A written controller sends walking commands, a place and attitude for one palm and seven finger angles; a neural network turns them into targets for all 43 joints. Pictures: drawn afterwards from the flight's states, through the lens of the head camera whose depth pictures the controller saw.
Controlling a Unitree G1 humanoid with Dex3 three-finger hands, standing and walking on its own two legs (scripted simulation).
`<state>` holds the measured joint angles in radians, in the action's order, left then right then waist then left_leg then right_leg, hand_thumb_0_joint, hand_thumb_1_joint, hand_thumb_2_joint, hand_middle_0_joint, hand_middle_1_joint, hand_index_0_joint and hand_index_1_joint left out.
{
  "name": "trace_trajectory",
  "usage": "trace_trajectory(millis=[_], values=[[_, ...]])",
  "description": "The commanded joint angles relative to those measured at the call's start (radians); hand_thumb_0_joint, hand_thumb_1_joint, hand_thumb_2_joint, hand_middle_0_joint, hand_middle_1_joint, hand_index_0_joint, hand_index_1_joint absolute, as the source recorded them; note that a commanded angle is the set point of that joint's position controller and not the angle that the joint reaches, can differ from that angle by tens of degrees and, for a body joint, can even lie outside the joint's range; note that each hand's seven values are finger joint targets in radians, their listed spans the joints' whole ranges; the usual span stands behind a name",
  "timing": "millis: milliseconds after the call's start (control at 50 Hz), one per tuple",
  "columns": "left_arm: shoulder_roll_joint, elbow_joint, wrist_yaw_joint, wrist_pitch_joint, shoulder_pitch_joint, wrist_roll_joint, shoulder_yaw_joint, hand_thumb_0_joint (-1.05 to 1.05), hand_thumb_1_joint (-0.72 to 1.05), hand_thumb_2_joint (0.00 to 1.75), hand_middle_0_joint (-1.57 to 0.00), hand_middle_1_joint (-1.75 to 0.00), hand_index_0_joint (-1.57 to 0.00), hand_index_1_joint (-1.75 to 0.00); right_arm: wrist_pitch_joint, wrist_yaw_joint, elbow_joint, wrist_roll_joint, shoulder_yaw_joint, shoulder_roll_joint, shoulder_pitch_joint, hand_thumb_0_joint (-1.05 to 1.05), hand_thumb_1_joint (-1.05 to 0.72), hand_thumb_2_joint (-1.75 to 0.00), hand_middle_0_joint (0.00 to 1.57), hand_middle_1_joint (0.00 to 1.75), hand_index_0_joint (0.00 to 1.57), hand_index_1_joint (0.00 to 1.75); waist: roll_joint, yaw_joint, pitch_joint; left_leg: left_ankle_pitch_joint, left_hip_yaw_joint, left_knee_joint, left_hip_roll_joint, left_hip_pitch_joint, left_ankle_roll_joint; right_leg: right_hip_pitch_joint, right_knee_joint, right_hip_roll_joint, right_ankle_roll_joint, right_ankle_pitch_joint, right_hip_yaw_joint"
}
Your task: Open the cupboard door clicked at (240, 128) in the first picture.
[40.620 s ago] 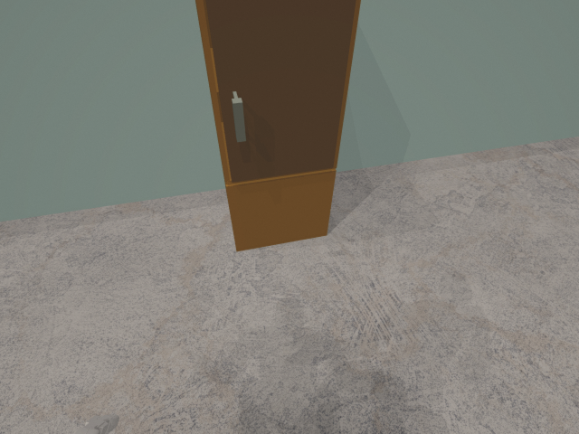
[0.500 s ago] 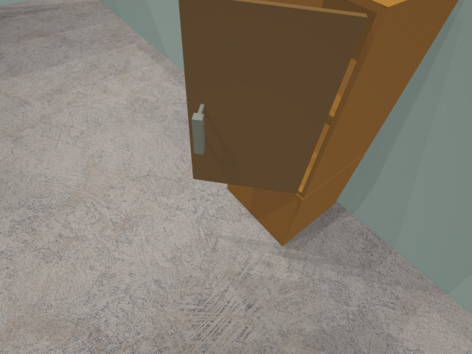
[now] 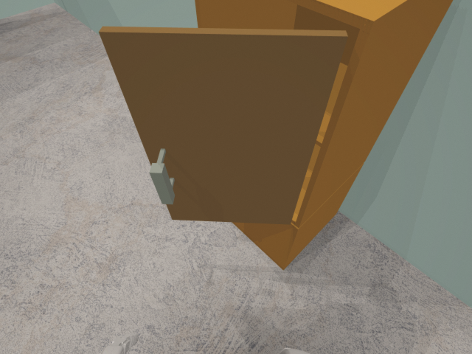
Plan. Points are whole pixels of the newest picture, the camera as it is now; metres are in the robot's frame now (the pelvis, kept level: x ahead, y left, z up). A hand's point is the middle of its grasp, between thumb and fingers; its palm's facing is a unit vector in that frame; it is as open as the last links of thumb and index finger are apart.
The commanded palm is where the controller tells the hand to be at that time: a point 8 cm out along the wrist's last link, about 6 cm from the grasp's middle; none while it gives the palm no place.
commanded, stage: come to a stop and stand still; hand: left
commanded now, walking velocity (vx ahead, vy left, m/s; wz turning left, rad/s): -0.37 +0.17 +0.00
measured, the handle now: (165, 176) +0.49 +0.18 -0.06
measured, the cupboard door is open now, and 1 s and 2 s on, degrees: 43 43 43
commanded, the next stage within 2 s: look again from close up in 2.00 s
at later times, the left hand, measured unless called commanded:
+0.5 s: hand out of the picture +0.02 +0.28 -0.17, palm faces +0.05 -0.98 -0.19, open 7.4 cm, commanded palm none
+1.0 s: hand out of the picture -0.07 +0.22 -0.15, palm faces +0.01 -0.98 -0.21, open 7.4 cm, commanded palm none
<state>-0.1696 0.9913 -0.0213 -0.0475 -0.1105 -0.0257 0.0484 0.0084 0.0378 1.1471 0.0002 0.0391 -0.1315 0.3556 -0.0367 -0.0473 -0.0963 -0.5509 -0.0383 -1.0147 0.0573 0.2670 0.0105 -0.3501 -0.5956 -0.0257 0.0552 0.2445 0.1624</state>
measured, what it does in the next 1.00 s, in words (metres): steps on the spot: left foot, then right foot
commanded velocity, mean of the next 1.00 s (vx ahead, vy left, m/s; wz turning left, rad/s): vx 0.02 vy -0.04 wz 0.00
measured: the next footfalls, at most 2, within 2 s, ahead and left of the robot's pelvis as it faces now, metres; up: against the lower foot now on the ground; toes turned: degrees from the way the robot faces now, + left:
left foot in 0.30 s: +0.06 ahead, +0.14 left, +0.00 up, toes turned +4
right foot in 0.96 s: -0.07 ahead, -0.05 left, +0.00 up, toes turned -7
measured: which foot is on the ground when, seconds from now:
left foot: up 0.00-0.28, down 0.30-0.96, up 0.98-1.00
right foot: down 0.00-0.30, up 0.32-0.94, down 0.96-1.00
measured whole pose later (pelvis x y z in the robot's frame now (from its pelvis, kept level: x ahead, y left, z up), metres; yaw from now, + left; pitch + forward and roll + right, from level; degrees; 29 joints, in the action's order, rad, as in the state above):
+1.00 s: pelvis -0.08 +0.04 +0.02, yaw -3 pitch +0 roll +2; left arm -0.15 1.05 -0.03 0.03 -0.35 -0.03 0.04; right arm 0.06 0.03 1.13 -0.02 0.06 -0.15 0.38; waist 0.02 -0.02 0.05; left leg -0.30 -0.10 -0.50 -0.02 0.36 0.00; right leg -0.13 -0.39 -0.02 0.03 0.28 0.08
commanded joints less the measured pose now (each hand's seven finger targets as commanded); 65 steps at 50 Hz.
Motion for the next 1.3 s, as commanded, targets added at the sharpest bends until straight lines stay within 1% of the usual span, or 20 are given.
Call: trace_trajectory(millis=[0,160,240,260,280,300,340,400,580,820,880,900,920,940,960,980,1020,1080,1160,1280], values=[[-0.134,-0.017,-0.029,0.033,-0.105,-0.004,0.026,0.00,0.90,0.90,-0.20,-0.30,-0.20,-0.30,0.023,0.001,-0.063,-0.006,0.007,-0.029,0.033,0.00,-0.90,-0.90,0.20,0.30,0.20,0.30,0.123,0.047,0.080,0.005,0.027,-0.004,0.018,0.103,0.023,0.107,0.218,-0.322,0.150,-0.775,-0.201],[-0.176,-0.076,-0.026,0.058,-0.064,-0.012,0.056,0.00,0.90,0.90,-0.20,-0.30,-0.20,-0.30,0.034,-0.014,-0.154,-0.015,0.037,-0.079,-0.056,0.00,-0.90,-0.90,0.20,0.30,0.20,0.30,0.184,0.055,0.195,0.104,0.017,0.097,-0.020,0.119,0.047,0.169,0.163,-0.307,0.148,-0.719,-0.191],[-0.169,-0.085,-0.020,0.069,-0.050,-0.003,0.051,0.00,0.90,0.90,-0.20,-0.30,-0.20,-0.30,0.012,-0.018,-0.156,-0.015,0.039,-0.097,-0.001,0.00,-0.90,-0.90,0.20,0.30,0.20,0.30,0.176,0.006,0.220,0.365,-0.019,0.497,-0.020,-0.076,0.035,0.117,0.049,-0.244,0.058,-0.457,-0.161],[-0.123,-0.088,-0.016,0.078,-0.092,0.002,0.043,0.00,0.90,0.90,-0.20,-0.30,-0.20,-0.30,0.001,-0.017,-0.162,-0.020,0.047,-0.149,-0.003,0.00,-0.90,-0.90,0.20,0.30,0.20,0.30,0.000,0.011,0.226,0.540,0.081,0.600,0.087,-0.186,0.005,0.010,-0.050,-0.158,-0.008,-0.172,-0.108],[-0.059,-0.103,-0.015,0.086,-0.117,0.011,0.029,0.00,0.90,0.90,-0.20,-0.30,-0.20,-0.30,-0.007,-0.013,-0.198,-0.029,0.062,-0.248,-0.024,0.00,-0.90,-0.90,0.20,0.30,0.20,0.30,-0.315,0.011,0.189,0.879,0.369,0.697,0.339,-0.133,-0.107,-0.128,-0.231,-0.011,-0.089,0.328,-0.053],[-0.091,-0.104,-0.022,0.096,-0.095,0.006,0.031,0.00,0.90,0.90,-0.20,-0.30,-0.20,-0.30,0.003,-0.007,-0.223,-0.035,0.057,-0.263,-0.073,0.00,-0.90,-0.90,0.20,0.30,0.20,0.30,-0.251,0.002,0.161,0.892,0.391,0.701,0.390,0.012,-0.204,-0.070,-0.421,0.010,-0.080,0.399,-0.181],[-0.100,-0.071,-0.017,0.105,-0.128,-0.004,0.047,0.00,0.90,0.90,-0.20,-0.30,-0.20,-0.30,-0.007,0.012,-0.245,-0.037,0.039,-0.205,-0.181,0.00,-0.90,-0.90,0.20,0.30,0.20,0.30,-0.147,0.054,0.088,0.681,0.273,0.731,0.289,0.067,-0.184,-0.121,-0.583,0.017,-0.077,0.249,-0.251],[-0.115,-0.033,-0.006,0.100,-0.195,-0.007,0.050,0.00,0.90,0.90,-0.20,-0.30,-0.20,-0.30,-0.020,0.019,-0.243,-0.028,0.022,-0.173,-0.165,0.00,-0.90,-0.90,0.20,0.30,0.20,0.30,-0.071,0.060,0.102,0.685,0.189,0.725,0.221,-0.038,-0.125,-0.187,-0.667,0.024,-0.102,0.093,-0.262],[-0.114,-0.017,0.005,0.119,-0.235,-0.007,0.053,0.00,0.90,0.90,-0.20,-0.30,-0.20,-0.30,-0.022,0.036,-0.171,-0.022,0.034,-0.178,0.001,0.00,-0.90,-0.90,0.20,0.30,0.20,0.30,-0.097,0.009,0.151,0.493,0.240,0.801,0.250,-0.242,-0.077,-0.181,-0.496,0.011,-0.130,0.088,-0.276],[-0.048,0.041,0.010,0.114,-0.320,0.007,0.013,0.00,0.90,0.90,-0.20,-0.30,-0.20,-0.30,0.002,0.001,-0.116,-0.038,0.048,-0.206,-0.022,0.00,-0.90,-0.90,0.20,0.30,0.20,0.30,-0.179,0.039,0.083,-0.060,0.187,0.986,0.186,0.030,-0.075,0.136,-0.076,0.026,-0.065,0.225,-0.068],[-0.025,0.091,0.003,0.100,-0.441,0.010,0.012,0.00,0.90,0.90,-0.20,-0.30,-0.20,-0.30,0.011,-0.007,-0.094,-0.037,0.046,-0.189,-0.029,0.00,-0.90,-0.90,0.20,0.30,0.20,0.30,-0.126,0.097,0.062,-0.099,0.121,0.951,0.134,0.152,-0.043,0.337,0.154,0.054,-0.044,0.124,-0.021],[-0.036,0.112,-0.002,0.095,-0.495,0.005,0.015,0.00,0.90,0.90,-0.20,-0.30,-0.20,-0.30,0.016,-0.010,-0.088,-0.031,0.044,-0.164,-0.027,0.00,-0.90,-0.90,0.20,0.30,0.20,0.30,-0.067,0.114,0.049,-0.108,0.072,0.888,0.084,0.212,-0.017,0.413,0.246,0.041,-0.045,0.090,-0.026],[-0.073,0.113,-0.011,0.088,-0.513,-0.008,0.020,0.00,0.90,0.90,-0.20,-0.30,-0.20,-0.30,0.019,-0.012,-0.087,-0.019,0.033,-0.106,-0.013,0.00,-0.90,-0.90,0.20,0.30,0.20,0.30,0.098,0.119,0.018,-0.073,0.002,0.693,0.003,0.276,0.008,0.407,0.401,-0.072,-0.027,0.215,-0.149],[-0.140,0.086,-0.021,0.080,-0.439,-0.015,0.024,0.00,0.90,0.90,-0.20,-0.30,-0.20,-0.30,0.026,-0.011,-0.102,-0.009,0.020,-0.023,0.004,0.00,-0.90,-0.90,0.20,0.30,0.20,0.30,0.369,0.089,-0.053,0.030,-0.065,0.378,-0.080,0.362,0.031,0.268,0.575,-0.319,0.039,0.544,-0.470],[-0.157,0.033,-0.026,0.083,-0.317,0.001,0.017,0.00,0.90,0.90,-0.20,-0.30,-0.20,-0.30,0.041,-0.010,-0.111,-0.032,0.032,-0.075,-0.009,0.00,-0.90,-0.90,0.20,0.30,0.20,0.30,0.248,0.055,-0.143,0.114,0.020,0.197,-0.052,0.332,0.023,-0.017,0.629,-0.416,0.053,0.613,-0.543],[-0.177,-0.008,-0.024,0.084,-0.213,-0.001,0.030,0.00,0.90,0.90,-0.20,-0.30,-0.20,-0.30,0.047,-0.021,-0.118,-0.035,0.033,-0.083,0.025,0.00,-0.90,-0.90,0.20,0.30,0.20,0.30,0.189,0.008,-0.073,0.188,0.036,0.043,-0.065,0.234,0.025,-0.123,0.630,-0.407,0.089,0.493,-0.489],[-0.108,-0.011,-0.019,0.033,-0.136,0.012,0.016,0.00,0.90,0.90,-0.20,-0.30,-0.20,-0.30,0.045,-0.036,-0.062,-0.038,0.043,-0.089,0.115,0.00,-0.90,-0.90,0.20,0.30,0.20,0.30,0.204,-0.028,-0.082,0.303,0.033,-0.048,-0.029,0.252,0.027,-0.090,0.578,-0.272,0.002,0.393,-0.339],[-0.043,0.037,-0.010,0.011,-0.255,0.013,-0.009,0.00,0.90,0.90,-0.20,-0.30,-0.20,-0.30,0.020,-0.038,-0.064,-0.031,0.032,-0.055,0.106,0.00,-0.90,-0.90,0.20,0.30,0.20,0.30,0.150,0.015,-0.069,0.377,0.000,0.009,-0.013,0.284,0.042,0.084,0.476,-0.187,-0.021,0.118,-0.204],[-0.019,0.077,-0.010,0.009,-0.361,0.009,-0.019,0.00,0.90,0.90,-0.20,-0.30,-0.20,-0.30,0.014,-0.023,-0.088,-0.027,0.025,-0.054,0.012,0.00,-0.90,-0.90,0.20,0.30,0.20,0.30,0.200,0.071,-0.062,0.301,0.001,0.135,0.011,0.271,0.048,0.182,0.437,-0.212,0.022,0.002,-0.238],[-0.039,0.102,-0.011,0.013,-0.350,-0.002,-0.007,0.00,0.90,0.90,-0.20,-0.30,-0.20,-0.30,-0.005,-0.014,-0.080,-0.016,0.003,-0.013,-0.035,0.00,-0.90,-0.90,0.20,0.30,0.20,0.30,0.201,0.077,0.010,0.206,-0.029,0.456,0.001,0.061,0.029,0.197,0.326,-0.225,0.080,-0.256,-0.244]])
